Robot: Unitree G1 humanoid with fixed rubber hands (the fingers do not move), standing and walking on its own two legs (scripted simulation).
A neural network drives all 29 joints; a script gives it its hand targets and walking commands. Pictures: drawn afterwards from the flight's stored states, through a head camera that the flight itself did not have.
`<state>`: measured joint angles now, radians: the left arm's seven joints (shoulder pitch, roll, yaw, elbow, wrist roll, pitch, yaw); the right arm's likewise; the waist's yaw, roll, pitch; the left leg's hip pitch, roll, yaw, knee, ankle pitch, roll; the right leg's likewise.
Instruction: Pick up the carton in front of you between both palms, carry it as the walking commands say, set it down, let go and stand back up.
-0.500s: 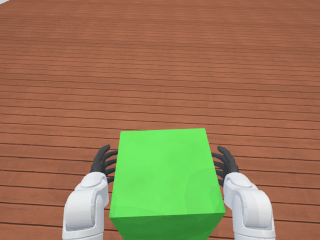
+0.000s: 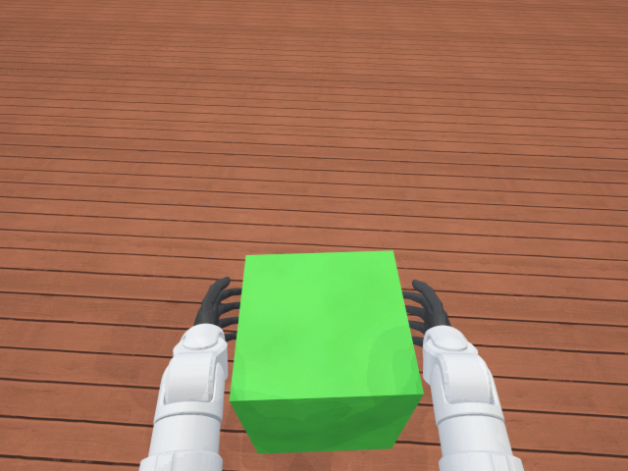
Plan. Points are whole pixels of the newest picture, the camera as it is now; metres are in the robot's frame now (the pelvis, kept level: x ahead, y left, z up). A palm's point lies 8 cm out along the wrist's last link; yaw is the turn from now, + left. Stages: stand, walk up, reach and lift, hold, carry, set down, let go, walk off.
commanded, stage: carry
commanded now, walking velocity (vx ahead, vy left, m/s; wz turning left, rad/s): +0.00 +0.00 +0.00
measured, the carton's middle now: (322, 357) +0.29 +0.00 -0.06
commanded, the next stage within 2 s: hold in 0.28 s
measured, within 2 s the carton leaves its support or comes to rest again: neither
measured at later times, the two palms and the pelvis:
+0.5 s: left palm (209, 344) +0.26 +0.14 +0.04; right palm (446, 343) +0.26 -0.15 +0.04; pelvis -0.02 -0.01 +0.01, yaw +0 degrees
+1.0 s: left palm (219, 347) +0.25 +0.13 +0.05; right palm (473, 372) +0.22 -0.17 +0.05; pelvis -0.05 +0.00 +0.00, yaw -6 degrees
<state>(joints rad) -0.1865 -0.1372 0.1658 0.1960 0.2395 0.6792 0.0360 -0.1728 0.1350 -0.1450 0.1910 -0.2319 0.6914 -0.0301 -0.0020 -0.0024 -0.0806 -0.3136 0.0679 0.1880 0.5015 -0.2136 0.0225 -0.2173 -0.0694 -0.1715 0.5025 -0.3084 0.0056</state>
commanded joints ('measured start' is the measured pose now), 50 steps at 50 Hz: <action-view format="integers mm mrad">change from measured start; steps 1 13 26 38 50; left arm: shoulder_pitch -429 -381 -375 -509 -624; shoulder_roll -874 -868 -872 -941 -1002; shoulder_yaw -572 -548 -528 -475 -417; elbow -81 -85 -115 9 166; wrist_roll -247 -239 -212 -204 -186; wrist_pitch -49 20 -4 5 4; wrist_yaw -228 -232 -229 -289 -327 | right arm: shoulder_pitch -483 -433 -428 -565 -707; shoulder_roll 851 853 854 937 977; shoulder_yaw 558 531 476 419 368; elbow -116 -125 -94 29 153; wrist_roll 243 237 203 187 183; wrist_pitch -72 1 -43 -51 -55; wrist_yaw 221 223 229 273 319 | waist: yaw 1 0 -4 -1 13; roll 6 3 0 -34 16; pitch -241 -217 -157 -41 -31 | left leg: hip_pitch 141 110 472 416 344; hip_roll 103 106 -149 -146 -121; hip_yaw -116 -114 -269 -251 -290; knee -60 -53 -116 -128 -172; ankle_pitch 189 204 346 27 -245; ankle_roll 0 -6 -10 0 -8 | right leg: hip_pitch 15 -5 78 -26 -20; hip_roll -95 -97 151 108 121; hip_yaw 96 101 285 281 266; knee -81 -74 -188 -239 -199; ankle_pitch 143 187 328 -13 -140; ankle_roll -18 -15 -30 -61 -56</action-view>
